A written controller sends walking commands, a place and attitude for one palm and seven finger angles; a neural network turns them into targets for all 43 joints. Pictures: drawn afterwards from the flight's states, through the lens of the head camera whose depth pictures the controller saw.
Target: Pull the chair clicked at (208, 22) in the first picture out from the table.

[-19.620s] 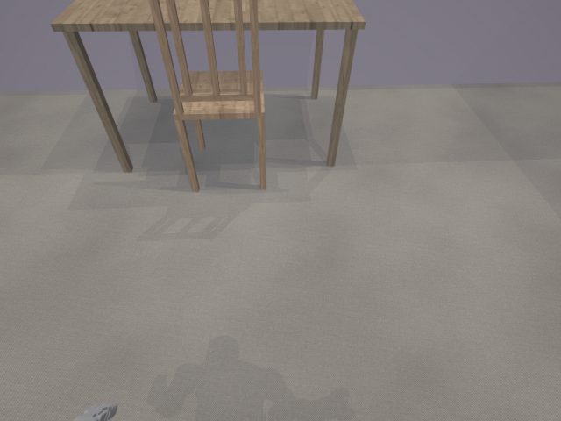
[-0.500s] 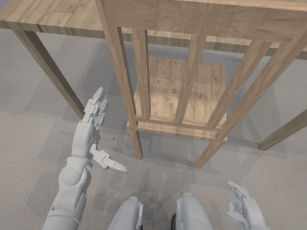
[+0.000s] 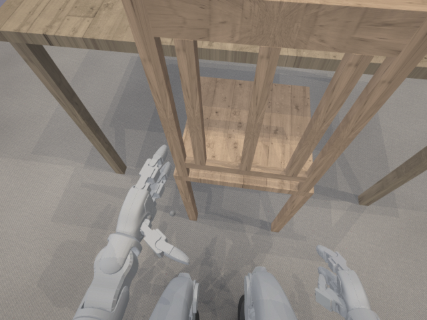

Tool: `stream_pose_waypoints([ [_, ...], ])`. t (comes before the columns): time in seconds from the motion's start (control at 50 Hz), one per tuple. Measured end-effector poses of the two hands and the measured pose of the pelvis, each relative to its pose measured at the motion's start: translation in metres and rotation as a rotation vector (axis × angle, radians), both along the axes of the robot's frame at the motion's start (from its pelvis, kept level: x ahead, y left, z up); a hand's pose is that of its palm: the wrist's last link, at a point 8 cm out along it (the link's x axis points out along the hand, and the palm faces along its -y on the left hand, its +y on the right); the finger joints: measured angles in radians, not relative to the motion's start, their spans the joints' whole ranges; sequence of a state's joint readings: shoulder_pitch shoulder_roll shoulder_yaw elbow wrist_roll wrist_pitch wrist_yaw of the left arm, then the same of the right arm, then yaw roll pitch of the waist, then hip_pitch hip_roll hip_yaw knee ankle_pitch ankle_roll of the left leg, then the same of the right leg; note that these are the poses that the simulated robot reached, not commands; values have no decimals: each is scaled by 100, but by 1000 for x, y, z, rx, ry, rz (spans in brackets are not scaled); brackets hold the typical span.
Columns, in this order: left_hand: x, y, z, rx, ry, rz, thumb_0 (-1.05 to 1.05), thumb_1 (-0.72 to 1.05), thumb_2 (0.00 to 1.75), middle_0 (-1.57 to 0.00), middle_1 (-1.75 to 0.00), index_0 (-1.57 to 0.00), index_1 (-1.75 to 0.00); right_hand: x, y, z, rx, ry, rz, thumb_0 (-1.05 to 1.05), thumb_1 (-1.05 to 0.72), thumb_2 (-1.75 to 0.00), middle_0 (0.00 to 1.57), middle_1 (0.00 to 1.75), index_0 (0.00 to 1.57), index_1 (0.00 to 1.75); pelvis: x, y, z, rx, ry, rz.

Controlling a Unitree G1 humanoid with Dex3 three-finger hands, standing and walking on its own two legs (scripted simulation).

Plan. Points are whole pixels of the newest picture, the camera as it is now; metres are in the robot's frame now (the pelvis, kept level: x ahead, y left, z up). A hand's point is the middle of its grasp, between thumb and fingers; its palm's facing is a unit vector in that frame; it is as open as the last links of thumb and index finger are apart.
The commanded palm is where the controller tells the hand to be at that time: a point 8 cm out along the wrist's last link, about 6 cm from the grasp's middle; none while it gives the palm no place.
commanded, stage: aim the fingers beside a spindle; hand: left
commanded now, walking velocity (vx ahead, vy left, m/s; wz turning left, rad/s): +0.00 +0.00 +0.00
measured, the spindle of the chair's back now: (254, 124) +0.45 -0.06 +0.06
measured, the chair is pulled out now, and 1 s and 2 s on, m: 0.00 0.00 0.00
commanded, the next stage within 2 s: push the fingers through the gap in 0.40 s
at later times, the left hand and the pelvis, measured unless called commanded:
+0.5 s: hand (152, 189) +0.33 +0.12 +0.04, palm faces -0.09 -0.99 -0.07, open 16.9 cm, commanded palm +0.31 +0.16 +0.03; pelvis +0.00 -0.01 +0.00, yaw +0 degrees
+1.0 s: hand (167, 179) +0.36 +0.10 +0.01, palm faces -0.21 -0.98 -0.02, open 16.9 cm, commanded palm +0.36 +0.16 +0.03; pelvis +0.00 +0.00 +0.00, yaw +0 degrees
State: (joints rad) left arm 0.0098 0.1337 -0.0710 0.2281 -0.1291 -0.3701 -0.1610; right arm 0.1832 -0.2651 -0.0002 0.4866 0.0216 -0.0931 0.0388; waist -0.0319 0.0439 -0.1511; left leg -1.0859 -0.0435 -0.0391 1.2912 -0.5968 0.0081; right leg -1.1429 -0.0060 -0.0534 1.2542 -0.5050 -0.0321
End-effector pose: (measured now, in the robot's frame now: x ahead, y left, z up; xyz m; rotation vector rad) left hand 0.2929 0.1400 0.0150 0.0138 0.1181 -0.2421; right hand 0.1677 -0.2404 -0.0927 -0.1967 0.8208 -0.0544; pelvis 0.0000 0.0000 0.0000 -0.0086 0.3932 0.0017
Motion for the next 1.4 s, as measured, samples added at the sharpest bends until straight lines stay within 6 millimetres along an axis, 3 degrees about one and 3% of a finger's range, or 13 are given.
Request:
stream_pose_waypoints([
  [0.14,18,22,34,39,-182,126,-1,-50,30,-6,-8,-6,-9,-4,0,-6,9,21,17,1,-91,-90,20,30,20,30,-2,-4,-1,8,-2,0],
  [0.2,25,27,21,40,-115,124,-1,-49,30,-6,-8,-6,-9,-7,-1,-8,18,41,16,1,-91,-90,20,30,20,30,-3,-5,-2,9,1,1],
  [0.3,13,5,-5,8,31,17,-1,-49,30,-5,-8,-5,-8,-11,-5,-5,9,40,-11,1,-91,-90,20,30,21,30,-2,-4,0,5,4,-2],
  [0.38,7,0,12,1,-51,27,-1,-49,30,-6,-8,-6,-9,-12,-8,-2,-5,27,-22,1,-91,-90,20,30,20,30,1,-4,2,7,0,-8],
  [0.46,17,22,34,33,-172,124,-1,-49,30,-6,-8,-6,-9,-13,-8,-4,-1,38,-7,1,-91,-90,20,30,20,30,1,-5,2,10,-1,-6],
  [0.54,25,32,20,43,-106,131,-1,-49,30,-6,-8,-6,-9,-12,-7,-6,8,54,4,1,-91,-90,20,30,20,30,0,-6,1,9,1,-1],
  [0.64,20,11,-3,21,21,9,-1,-49,30,-5,-8,-5,-8,-10,-7,-3,-11,37,-12,1,-91,-90,20,30,20,30,-1,-3,2,0,0,2],
  [0.7,26,4,5,9,-35,5,-1,-50,30,-6,-8,-6,-8,-10,-8,-2,-28,25,-14,1,-91,-90,20,30,20,30,-1,-1,2,0,4,-1],
  [0.8,53,18,22,8,-163,107,-1,-50,30,-6,-8,-6,-9,-15,-7,-8,-29,49,-3,1,-91,-90,20,30,20,30,-2,-1,-2,3,17,-1],
  [0.96,62,19,1,35,-11,40,-1,-49,30,-6,-8,-6,-8,-29,-4,-12,-13,115,-30,1,-91,-90,20,30,20,30,-2,3,0,-1,20,-6],
  [1.14,80,16,18,4,-140,92,-1,-50,30,-6,-8,-6,-9,-42,-5,-12,-37,146,-28,1,-91,-90,20,30,20,30,-2,6,0,-2,28,-5],
  [1.32,91,8,2,29,-45,53,-1,-49,30,-6,-8,-6,-8,-56,-7,-16,-30,190,-59,1,-91,-90,20,30,20,30,-4,9,0,-5,32,-9],
  [1.4,97,4,9,13,-90,79,-1,-50,30,-6,-8,-6,-9,-62,-7,-17,-34,201,-62,1,-91,-90,20,30,20,30,-5,9,0,-2,35,-12],
])
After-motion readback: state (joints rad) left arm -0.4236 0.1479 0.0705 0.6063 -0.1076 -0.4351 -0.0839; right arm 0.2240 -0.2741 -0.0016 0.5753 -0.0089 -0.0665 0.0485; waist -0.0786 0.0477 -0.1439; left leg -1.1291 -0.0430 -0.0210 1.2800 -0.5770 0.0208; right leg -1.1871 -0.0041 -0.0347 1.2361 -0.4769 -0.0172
